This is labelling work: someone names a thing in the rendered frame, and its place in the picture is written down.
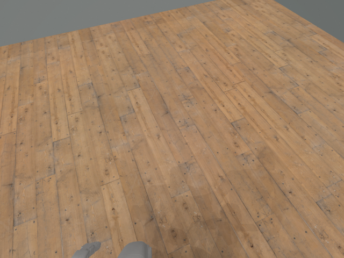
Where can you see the robot left thigh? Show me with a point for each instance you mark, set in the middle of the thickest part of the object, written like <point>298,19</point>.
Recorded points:
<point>137,249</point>

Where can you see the left robot hand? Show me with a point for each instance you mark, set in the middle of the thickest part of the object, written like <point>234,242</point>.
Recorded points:
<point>87,250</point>

